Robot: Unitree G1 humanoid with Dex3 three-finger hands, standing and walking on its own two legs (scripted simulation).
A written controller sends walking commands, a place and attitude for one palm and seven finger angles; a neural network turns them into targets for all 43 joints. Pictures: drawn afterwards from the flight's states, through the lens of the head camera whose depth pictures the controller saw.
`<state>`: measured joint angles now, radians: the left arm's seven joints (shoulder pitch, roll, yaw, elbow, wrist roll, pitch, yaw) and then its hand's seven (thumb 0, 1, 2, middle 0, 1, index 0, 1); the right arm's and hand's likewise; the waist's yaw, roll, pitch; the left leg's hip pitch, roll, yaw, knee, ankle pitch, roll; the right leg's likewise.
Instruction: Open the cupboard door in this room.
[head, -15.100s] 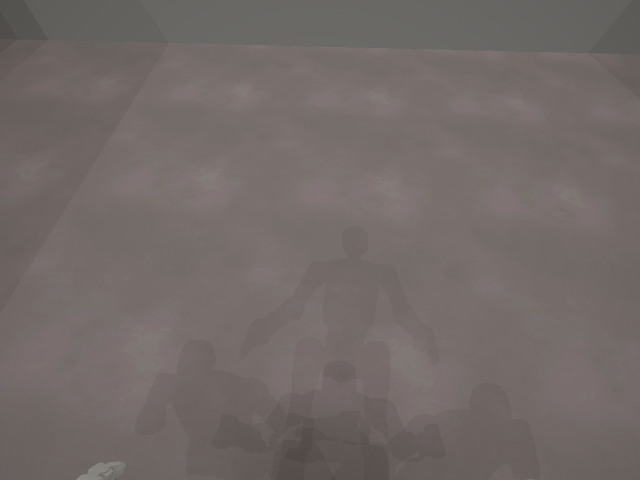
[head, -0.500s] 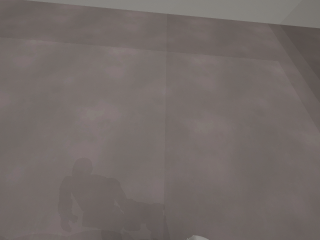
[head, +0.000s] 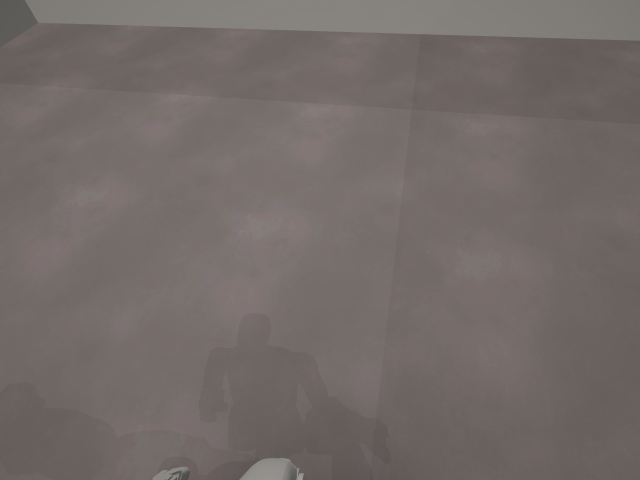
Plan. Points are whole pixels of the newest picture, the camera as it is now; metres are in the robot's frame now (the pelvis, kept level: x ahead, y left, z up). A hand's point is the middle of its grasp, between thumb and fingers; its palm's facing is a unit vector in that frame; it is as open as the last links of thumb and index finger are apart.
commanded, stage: turn or walk to find it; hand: left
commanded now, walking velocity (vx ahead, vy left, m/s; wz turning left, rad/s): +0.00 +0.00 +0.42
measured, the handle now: out of the picture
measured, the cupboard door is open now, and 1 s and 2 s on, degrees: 0 0 0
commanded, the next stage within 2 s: none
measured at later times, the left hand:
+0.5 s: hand out of the picture -0.02 +0.27 -0.17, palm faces +0.26 -0.94 -0.24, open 7.3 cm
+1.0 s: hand out of the picture -0.04 +0.20 -0.15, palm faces +0.44 -0.86 -0.26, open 7.3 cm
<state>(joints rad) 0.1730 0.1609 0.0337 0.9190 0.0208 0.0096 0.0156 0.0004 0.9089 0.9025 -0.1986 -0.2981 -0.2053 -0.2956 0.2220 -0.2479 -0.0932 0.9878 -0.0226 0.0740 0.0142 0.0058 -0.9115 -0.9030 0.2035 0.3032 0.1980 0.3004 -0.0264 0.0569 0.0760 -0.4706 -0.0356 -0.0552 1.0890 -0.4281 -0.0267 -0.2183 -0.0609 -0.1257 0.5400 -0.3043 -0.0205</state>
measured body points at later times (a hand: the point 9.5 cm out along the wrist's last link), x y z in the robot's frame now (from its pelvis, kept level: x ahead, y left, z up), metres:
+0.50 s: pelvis -0.02 +0.05 +0.00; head +0.01 +0.08 +0.45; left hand -0.03 +0.32 -0.15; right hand +0.13 -0.17 -0.13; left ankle -0.04 +0.15 -0.74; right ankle -0.01 -0.10 -0.67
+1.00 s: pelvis -0.03 +0.00 +0.00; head +0.01 -0.02 +0.45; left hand -0.06 +0.24 -0.13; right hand +0.11 -0.23 -0.16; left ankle -0.12 +0.13 -0.65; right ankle +0.02 -0.09 -0.74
